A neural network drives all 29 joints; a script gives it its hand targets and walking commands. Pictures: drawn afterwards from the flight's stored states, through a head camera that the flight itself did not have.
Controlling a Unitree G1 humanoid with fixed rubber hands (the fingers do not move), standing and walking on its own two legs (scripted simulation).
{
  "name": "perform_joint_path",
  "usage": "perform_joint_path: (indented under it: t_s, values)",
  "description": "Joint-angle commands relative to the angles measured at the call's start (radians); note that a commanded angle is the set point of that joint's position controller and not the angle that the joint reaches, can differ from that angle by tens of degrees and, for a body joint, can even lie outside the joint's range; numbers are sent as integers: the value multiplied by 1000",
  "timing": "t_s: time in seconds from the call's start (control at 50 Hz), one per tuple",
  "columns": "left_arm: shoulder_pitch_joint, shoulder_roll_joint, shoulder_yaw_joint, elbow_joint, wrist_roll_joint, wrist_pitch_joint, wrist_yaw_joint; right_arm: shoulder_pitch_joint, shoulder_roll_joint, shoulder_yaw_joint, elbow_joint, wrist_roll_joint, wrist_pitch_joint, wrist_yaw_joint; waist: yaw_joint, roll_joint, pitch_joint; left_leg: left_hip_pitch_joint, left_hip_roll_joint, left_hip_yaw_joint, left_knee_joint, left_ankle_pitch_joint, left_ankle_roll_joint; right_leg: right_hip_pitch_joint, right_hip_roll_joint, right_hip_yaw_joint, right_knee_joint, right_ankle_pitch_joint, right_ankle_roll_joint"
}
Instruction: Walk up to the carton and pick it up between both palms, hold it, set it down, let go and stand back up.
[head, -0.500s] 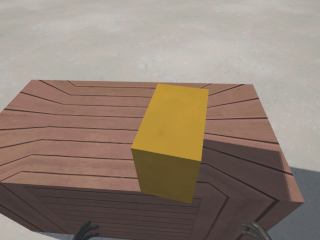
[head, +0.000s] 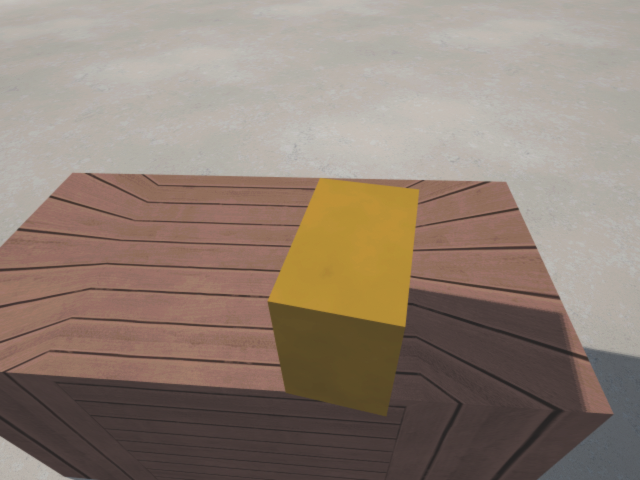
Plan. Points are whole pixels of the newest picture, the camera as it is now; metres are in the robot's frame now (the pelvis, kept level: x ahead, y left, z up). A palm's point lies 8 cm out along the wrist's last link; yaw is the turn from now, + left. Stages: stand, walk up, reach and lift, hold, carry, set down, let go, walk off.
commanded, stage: stand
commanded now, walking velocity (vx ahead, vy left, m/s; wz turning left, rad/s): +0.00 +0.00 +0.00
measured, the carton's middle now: (351, 292) +0.42 +0.00 -0.01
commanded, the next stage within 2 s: none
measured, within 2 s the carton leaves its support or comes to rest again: neither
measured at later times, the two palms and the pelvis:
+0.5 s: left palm out of the picture +0.05 +0.28 -0.12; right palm out of the picture +0.09 -0.26 -0.11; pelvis +0.00 +0.00 +0.00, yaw +0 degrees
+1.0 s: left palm out of the picture +0.03 +0.28 -0.12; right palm out of the picture +0.08 -0.26 -0.11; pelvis -0.01 +0.00 +0.00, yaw +0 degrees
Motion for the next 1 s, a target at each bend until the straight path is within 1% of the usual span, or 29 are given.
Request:
perform_joint_path:
  t_s: [0.0,0.02,0.08,0.1,0.12,0.16,0.24,0.26,0.3,0.32,0.34,0.36,0.4,0.44,0.48,0.56,0.58,0.62,0.64,0.66,0.72,0.74,0.8,0.82,0.86,0.88,0.9,0.94,0.98]
  values:
    - [-57,223,51,-55,133,-44,5,-79,-246,-47,-6,-10,-11,-20,-17,50,-27,-38,102,-140,-152,129,16,49,-102,62,-59,174,-56]
    - [-59,229,54,-51,134,-44,6,-76,-253,-47,3,-7,-10,-18,-16,35,-46,-26,99,-140,-152,130,17,56,-101,60,-61,175,-55]
    - [-50,223,48,-34,130,-44,5,-73,-259,-49,14,-8,-10,-20,-13,48,-30,-21,104,-141,-153,153,17,44,-105,63,-65,175,-54]
    - [-57,225,49,-31,130,-45,6,-88,-260,-50,17,-5,-9,-20,-11,40,-27,-22,102,-137,-151,147,16,41,-103,62,-73,176,-53]
    - [-61,229,50,-26,131,-44,6,-75,-253,-47,21,-5,-9,-20,-19,38,-32,-23,101,-134,-152,153,16,49,-103,64,-68,190,-54]
    - [-52,230,49,-17,128,-47,5,-81,-259,-48,28,-6,-12,-21,-11,37,-32,-18,101,-136,-151,162,17,53,-105,61,-71,190,-53]
    - [-65,222,47,-9,129,-48,5,-80,-251,-44,37,-4,-8,-22,-19,43,-24,-13,103,-133,-151,163,15,43,-105,63,-76,194,-55]
    - [-61,224,47,-6,130,-47,6,-82,-261,-48,43,-4,-8,-22,-13,43,-19,-24,103,-136,-156,142,16,45,-103,65,-80,188,-55]
    - [-63,230,45,3,128,-47,8,-79,-260,-50,46,-2,-6,-21,-20,41,-22,-13,105,-139,-160,133,18,40,-104,66,-84,172,-54]
    - [-66,229,47,2,130,-48,8,-94,-260,-50,46,-4,-7,-21,-13,40,-9,-20,108,-142,-163,124,17,35,-103,64,-85,163,-52]
    - [-61,230,46,7,129,-47,10,-91,-258,-49,46,-5,-6,-21,-16,51,-1,-28,105,-141,-165,127,19,34,-105,71,-85,163,-54]
    - [-66,231,48,8,130,-47,9,-92,-255,-49,51,-5,-5,-22,-15,35,-7,-19,106,-146,-166,132,19,32,-103,67,-87,158,-56]
    - [-68,229,47,14,130,-46,9,-96,-255,-48,53,-6,-7,-22,-16,60,-13,-17,107,-139,-167,119,16,35,-103,68,-87,160,-56]
    - [-62,231,46,16,128,-48,9,-91,-257,-47,61,-4,-5,-23,-13,33,-3,-12,106,-140,-165,136,19,29,-105,68,-92,159,-54]
    - [-58,222,40,21,125,-49,9,-92,-259,-47,61,-3,-8,-21,-14,49,0,-22,106,-142,-164,127,20,30,-107,70,-97,162,-52]
    - [-70,227,41,29,128,-46,8,-85,-259,-49,69,-4,-6,-22,-21,45,9,-22,108,-140,-169,123,17,28,-105,71,-101,162,-51]
    - [-68,228,44,28,127,-48,9,-91,-255,-46,70,-3,-7,-22,-15,43,7,-28,110,-143,-170,120,20,32,-106,70,-99,159,-53]
    - [-70,231,45,35,129,-47,9,-87,-259,-50,74,-3,-4,-24,-24,42,13,-14,110,-143,-174,108,19,19,-104,71,-101,155,-54]
    - [-66,223,43,34,126,-48,8,-87,-261,-47,74,-5,-4,-24,-16,67,17,-23,110,-144,-171,107,22,24,-107,74,-102,155,-53]
    - [-63,233,43,38,125,-47,10,-94,-255,-45,74,-2,-5,-22,-17,36,14,-29,111,-147,-175,110,22,32,-105,72,-101,158,-52]
    - [-67,228,46,41,130,-47,10,-93,-264,-47,78,-1,-5,-24,-16,40,19,-20,110,-145,-173,107,22,21,-107,73,-111,143,-54]
    - [-72,225,42,42,128,-49,10,-96,-255,-47,77,-3,-4,-22,-20,54,25,-20,108,-140,-174,102,20,20,-109,78,-115,144,-51]
    - [-73,229,43,50,127,-49,8,-89,-256,-45,84,-3,-6,-22,-21,43,19,-17,109,-145,-178,103,21,21,-109,75,-112,136,-54]
    - [-68,230,44,47,127,-49,9,-96,-258,-45,82,-4,-6,-23,-13,52,29,-29,109,-141,-179,99,23,21,-109,79,-115,138,-51]
    - [-58,236,46,55,126,-46,8,-100,-261,-46,82,-6,-4,-23,-12,41,39,-35,111,-149,-191,65,21,23,-103,71,-117,119,-50]
    - [-67,233,45,56,129,-47,9,-91,-257,-44,84,0,-5,-22,-21,37,34,-28,108,-144,-184,67,19,16,-107,78,-122,122,-51]
    - [-71,235,46,57,127,-46,8,-93,-259,-43,88,-4,-5,-22,-18,50,56,-44,110,-144,-190,53,20,10,-108,80,-122,115,-52]
    - [-69,225,42,59,128,-48,8,-92,-255,-44,86,-3,-4,-23,-21,41,41,-32,111,-150,-185,73,23,17,-109,76,-123,121,-52]
    - [-67,229,43,63,126,-50,9,-102,-259,-47,86,-3,-3,-24,-17,58,41,-33,109,-145,-186,65,22,13,-111,80,-122,120,-51]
